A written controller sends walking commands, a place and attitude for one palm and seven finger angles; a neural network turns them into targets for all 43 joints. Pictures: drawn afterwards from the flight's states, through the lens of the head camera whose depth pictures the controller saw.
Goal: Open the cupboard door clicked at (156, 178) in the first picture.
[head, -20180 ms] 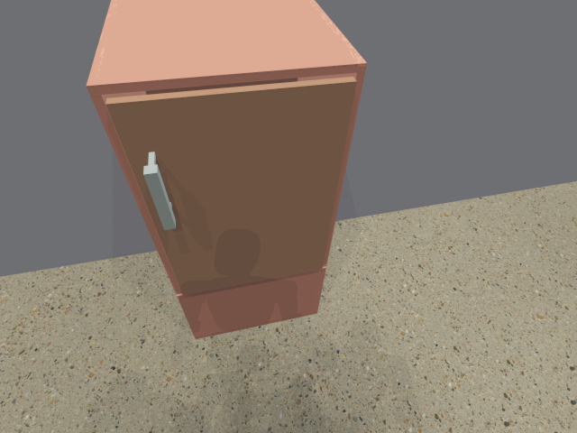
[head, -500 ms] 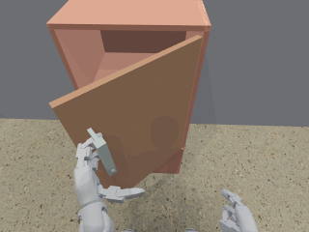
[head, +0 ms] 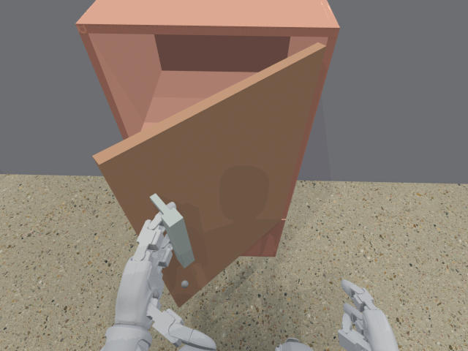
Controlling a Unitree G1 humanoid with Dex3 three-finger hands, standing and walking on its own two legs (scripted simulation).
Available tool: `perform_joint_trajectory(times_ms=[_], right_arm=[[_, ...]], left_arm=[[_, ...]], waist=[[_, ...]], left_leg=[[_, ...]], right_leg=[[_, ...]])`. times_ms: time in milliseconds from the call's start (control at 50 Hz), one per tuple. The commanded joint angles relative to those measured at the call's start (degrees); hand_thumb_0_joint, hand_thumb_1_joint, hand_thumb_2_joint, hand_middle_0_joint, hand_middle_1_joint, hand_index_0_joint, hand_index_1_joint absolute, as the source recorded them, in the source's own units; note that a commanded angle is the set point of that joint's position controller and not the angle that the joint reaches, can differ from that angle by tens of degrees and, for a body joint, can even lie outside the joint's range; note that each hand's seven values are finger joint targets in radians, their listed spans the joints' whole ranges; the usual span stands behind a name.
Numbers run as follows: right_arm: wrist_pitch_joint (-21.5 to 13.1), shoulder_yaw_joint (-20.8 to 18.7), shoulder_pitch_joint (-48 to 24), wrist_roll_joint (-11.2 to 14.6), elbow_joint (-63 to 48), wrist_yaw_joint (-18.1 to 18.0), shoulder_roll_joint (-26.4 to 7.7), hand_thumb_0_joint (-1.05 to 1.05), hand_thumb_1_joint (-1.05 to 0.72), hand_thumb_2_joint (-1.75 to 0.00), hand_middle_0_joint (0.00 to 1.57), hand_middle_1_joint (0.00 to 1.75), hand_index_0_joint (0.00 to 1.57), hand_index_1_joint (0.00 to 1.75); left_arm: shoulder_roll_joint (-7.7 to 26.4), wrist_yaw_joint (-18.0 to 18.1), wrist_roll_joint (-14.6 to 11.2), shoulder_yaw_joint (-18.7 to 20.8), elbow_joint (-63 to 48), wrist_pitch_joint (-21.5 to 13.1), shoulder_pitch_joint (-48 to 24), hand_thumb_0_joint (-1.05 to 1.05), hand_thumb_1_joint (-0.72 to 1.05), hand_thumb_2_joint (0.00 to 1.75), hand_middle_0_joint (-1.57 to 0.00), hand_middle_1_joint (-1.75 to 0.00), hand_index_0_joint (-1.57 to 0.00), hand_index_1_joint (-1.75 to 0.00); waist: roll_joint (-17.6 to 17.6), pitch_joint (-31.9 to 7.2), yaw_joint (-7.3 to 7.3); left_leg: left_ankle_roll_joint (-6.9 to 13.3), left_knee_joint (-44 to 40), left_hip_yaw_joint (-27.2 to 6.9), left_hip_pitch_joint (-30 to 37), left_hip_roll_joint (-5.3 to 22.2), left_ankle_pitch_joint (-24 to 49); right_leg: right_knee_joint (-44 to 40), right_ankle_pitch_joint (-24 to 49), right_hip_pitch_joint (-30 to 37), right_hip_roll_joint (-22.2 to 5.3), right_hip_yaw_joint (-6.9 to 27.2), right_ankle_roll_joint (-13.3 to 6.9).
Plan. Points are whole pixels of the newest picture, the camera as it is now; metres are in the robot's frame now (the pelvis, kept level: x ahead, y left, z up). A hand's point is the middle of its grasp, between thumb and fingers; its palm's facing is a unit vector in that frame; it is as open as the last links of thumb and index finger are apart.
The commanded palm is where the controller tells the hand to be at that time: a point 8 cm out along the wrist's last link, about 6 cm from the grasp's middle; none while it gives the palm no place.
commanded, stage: slide the hand sideways off the handle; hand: left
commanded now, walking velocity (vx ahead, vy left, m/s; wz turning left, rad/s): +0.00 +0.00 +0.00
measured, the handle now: (172, 232) +0.29 +0.12 +0.07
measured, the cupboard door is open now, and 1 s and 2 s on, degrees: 43 43 43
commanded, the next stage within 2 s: draw the hand back to the body in 0.86 s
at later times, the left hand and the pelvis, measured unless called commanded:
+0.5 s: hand (157, 306) +0.18 +0.12 +0.07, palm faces +0.03 -1.00 -0.05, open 16.3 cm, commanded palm +0.14 +0.18 +0.07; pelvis +0.01 -0.01 -0.02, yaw +0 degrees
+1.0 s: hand (125, 325) +0.15 +0.16 +0.06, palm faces +0.04 -1.00 -0.06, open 16.3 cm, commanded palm +0.12 +0.22 +0.08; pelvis +0.00 -0.02 -0.02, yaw +1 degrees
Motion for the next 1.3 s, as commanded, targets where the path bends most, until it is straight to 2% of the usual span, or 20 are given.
perform_joint_trajectory(times_ms=[0,80,220,280,360,400,460,520,540,640,680,720,800,820,900,920,1020,1120,1200,1280], right_arm=[[-3.0,-3.0,-4.3,-0.3,-11.3,0.3,-5.4,0.0,-0.9,-0.9,0.2,0.3,0.2,0.3],[-2.4,-3.0,-3.7,-0.3,-12.5,0.9,-5.2,0.0,-0.9,-0.9,0.2,0.3,0.2,0.3],[-2.0,-3.1,-3.2,0.4,-12.9,0.4,-5.4,0.0,-0.9,-0.9,0.2,0.3,0.2,0.3],[-1.7,-3.4,-3.1,0.6,-12.9,-0.1,-5.5,0.0,-0.9,-0.9,0.2,0.3,0.2,0.3],[-1.7,-3.6,-3.1,0.7,-13.2,-0.3,-5.4,0.0,-0.9,-0.9,0.2,0.3,0.2,0.3],[-1.6,-3.8,-3.3,0.8,-13.0,-0.6,-5.3,0.0,-0.9,-0.9,0.2,0.3,0.2,0.3],[-1.7,-3.9,-3.4,0.9,-13.2,-0.7,-5.2,0.0,-0.9,-0.9,0.2,0.3,0.2,0.3],[-1.6,-4.2,-3.6,1.2,-13.1,-1.1,-5.1,0.0,-0.9,-0.9,0.2,0.3,0.2,0.3],[-1.5,-4.4,-3.6,1.4,-12.7,-1.3,-5.3,0.0,-0.9,-0.9,0.2,0.3,0.2,0.3],[-1.2,-4.9,-4.4,1.9,-12.6,-1.7,-4.7,0.0,-0.9,-0.9,0.2,0.3,0.2,0.3],[-1.0,-5.1,-4.7,2.0,-12.4,-2.0,-4.7,0.0,-0.9,-0.9,0.2,0.3,0.2,0.3],[-1.0,-4.9,-5.3,2.1,-12.3,-2.3,-4.9,0.0,-0.9,-0.9,0.2,0.3,0.2,0.3],[-1.4,-5.4,-5.1,2.4,-11.0,-3.1,-5.0,0.0,-0.9,-0.9,0.2,0.3,0.2,0.3],[-1.8,-5.0,-5.3,2.4,-11.4,-3.0,-5.2,0.0,-0.9,-0.9,0.2,0.3,0.2,0.3],[-3.5,-4.8,-5.2,2.6,-10.3,-3.4,-5.9,0.0,-0.9,-0.9,0.2,0.3,0.2,0.3],[-3.8,-4.9,-5.2,2.7,-10.0,-3.4,-5.8,0.0,-0.9,-0.9,0.2,0.3,0.2,0.3],[-4.0,-4.8,-5.5,3.3,-10.3,-3.6,-5.6,0.0,-0.9,-0.9,0.2,0.3,0.2,0.3],[-3.8,-4.2,-6.4,3.9,-10.1,-3.8,-4.9,0.0,-0.9,-0.9,0.2,0.3,0.2,0.3],[-4.9,-3.6,-6.6,3.8,-9.8,-3.9,-5.7,0.0,-0.9,-0.9,0.2,0.3,0.2,0.3],[-6.4,-3.2,-5.6,3.8,-9.4,-3.8,-5.9,0.0,-0.9,-0.9,0.2,0.3,0.2,0.3]], left_arm=[[1.9,3.1,3.0,1.0,-14.6,-3.5,0.6,0.0,-0.5,0.3,-0.15,-0.3,-0.15,-0.3],[2.6,3.2,3.1,1.2,-19.3,-4.9,4.2,0.0,-0.5,0.3,-0.15,-0.3,-0.15,-0.3],[3.1,0.4,0.1,2.8,-21.2,-4.8,10.4,0.0,-0.5,0.3,-0.15,-0.3,-0.15,-0.3],[4.6,-0.8,-0.9,5.2,-20.7,-4.5,11.9,0.0,-0.5,0.3,-0.15,-0.3,-0.15,-0.3],[5.4,-2.3,-1.5,6.0,-22.3,-5.0,13.6,0.0,-0.5,0.3,-0.15,-0.3,-0.15,-0.3],[7.2,-2.9,-2.1,8.5,-22.4,-5.3,14.9,0.0,-0.5,0.3,-0.15,-0.3,-0.15,-0.3],[7.0,-4.2,-3.1,8.5,-23.7,-6.3,15.2,0.0,-0.5,0.3,-0.15,-0.3,-0.15,-0.3],[7.5,-5.4,-4.8,10.3,-23.0,-6.5,17.3,0.0,-0.5,0.3,-0.15,-0.3,-0.15,-0.3],[8.9,-5.8,-5.1,12.2,-22.6,-6.6,17.3,0.0,-0.5,0.3,-0.15,-0.3,-0.15,-0.3],[9.6,-8.0,-7.2,14.9,-22.1,-6.7,21.9,0.0,-0.5,0.3,-0.15,-0.3,-0.15,-0.3],[10.4,-9.0,-8.0,16.4,-21.1,-6.7,21.8,0.0,-0.5,0.3,-0.15,-0.3,-0.15,-0.3],[10.6,-10.0,-8.6,16.9,-20.6,-7.0,20.6,0.0,-0.5,0.3,-0.15,-0.3,-0.15,-0.3],[13.8,-12.2,-10.9,22.3,-18.4,-8.4,19.6,0.0,-0.5,0.3,-0.15,-0.3,-0.15,-0.3],[11.9,-13.1,-11.6,20.5,-18.5,-8.7,18.9,0.0,-0.5,0.3,-0.15,-0.3,-0.15,-0.3],[13.2,-15.3,-13.2,20.9,-19.1,-9.6,14.5,0.0,-0.5,0.3,-0.15,-0.3,-0.15,-0.3],[13.3,-15.6,-13.6,21.5,-18.5,-9.6,15.3,0.0,-0.5,0.3,-0.15,-0.3,-0.15,-0.3],[16.9,-14.6,-13.5,24.9,-22.4,-6.6,15.2,0.0,-0.5,0.3,-0.15,-0.3,-0.15,-0.3],[14.6,-13.3,-14.3,25.1,-19.7,-1.9,16.8,0.0,-0.5,0.3,-0.15,-0.3,-0.15,-0.3],[14.8,-13.4,-14.6,24.7,-19.4,0.6,14.4,0.0,-0.5,0.3,-0.15,-0.3,-0.15,-0.3],[17.0,-13.2,-13.9,26.0,-23.0,1.4,12.4,0.0,-0.5,0.3,-0.15,-0.3,-0.15,-0.3]], waist=[[-2.5,-8.1,0.12],[0.5,-9.3,0.3],[-0.6,-8.4,-0.42],[-3.0,-7.6,-0.46],[-1.6,-8.3,-0.3],[-1.2,-8.9,0.18],[-0.1,-9.8,0.05],[-1.4,-9.5,0.23],[-1.9,-9.6,0.29],[-1.1,-10.2,1.34],[-3.1,-9.0,0.99],[-2.3,-6.8,0.55],[-3.8,-7.1,0.49],[-3.6,-6.9,0.15],[-0.5,-8.8,-0.51],[-0.7,-9.1,-0.16],[2.7,-11.9,1.32],[0.6,-5.8,1.37],[-1.5,-2.8,0.77],[0.9,-4.1,1.09]], left_leg=[[-1.3,-10.8,-3.4,-0.9,0.1,9.9],[-1.6,-9.8,-2.8,-0.6,0.2,10.7],[-1.5,-8.6,-2.9,-2.2,0.1,11.4],[-1.4,-8.1,-2.9,-3.4,0.0,10.9],[-1.4,-7.1,-2.8,-3.9,-0.2,11.6],[-1.3,-6.6,-2.6,-4.6,-0.4,11.8],[-1.3,-5.8,-2.4,-4.5,-0.5,11.6],[-1.2,-5.4,-2.3,-5.4,-0.7,11.2],[-1.2,-5.1,-2.2,-5.7,-0.6,11.0],[-1.3,-4.7,-1.8,-5.9,-0.9,13.0],[-1.1,-4.1,-1.7,-7.3,-1.0,11.7],[-1.1,-3.7,-1.7,-8.5,-1.0,9.9],[-1.0,-1.7,-1.4,-10.1,-0.7,8.2],[-0.9,-1.6,-1.3,-10.2,-1.0,7.8],[-0.7,-1.0,-1.6,-8.9,-0.9,8.3],[-0.9,-1.3,-1.8,-8.6,-0.8,8.5],[-0.8,-4.6,-1.9,-4.6,-0.7,10.9],[-0.9,-8.3,-2.3,-3.3,-0.3,9.6],[-0.8,-10.6,-3.0,-2.1,0.1,7.6],[-1.0,-12.7,-3.2,1.3,0.2,8.8]], right_leg=[[-4.6,4.4,6.2,2.3,-0.7,-2.3],[-3.7,5.2,5.8,2.5,-0.5,-2.5],[-3.5,6.8,5.9,3.1,-0.7,-2.1],[-3.6,6.9,6.0,3.2,-0.7,-1.9],[-2.7,7.7,5.5,3.1,-0.6,-1.9],[-2.6,8.1,6.5,3.1,-0.2,-2.0],[-2.2,8.0,5.4,3.0,0.0,-1.9],[-2.6,7.9,6.2,3.1,0.2,-1.8],[-2.7,7.7,6.2,3.2,0.4,-1.8],[-2.6,10.3,8.1,3.1,0.8,-1.7],[-3.5,9.0,8.1,3.0,1.7,-1.5],[-4.4,5.9,7.2,2.8,2.5,-1.5],[-6.3,1.5,7.0,2.5,4.8,-1.4],[-6.6,0.6,6.8,2.3,4.9,-1.3],[-6.5,0.3,6.2,2.4,5.0,-1.4],[-6.5,0.4,6.3,2.4,4.9,-1.4],[-6.8,3.3,10.0,2.8,3.7,-1.7],[-9.5,1.8,10.4,3.3,1.9,-1.5],[-11.9,-1.3,10.8,3.4,1.5,-1.4],[-12.3,0.9,11.7,3.6,0.7,-1.4]])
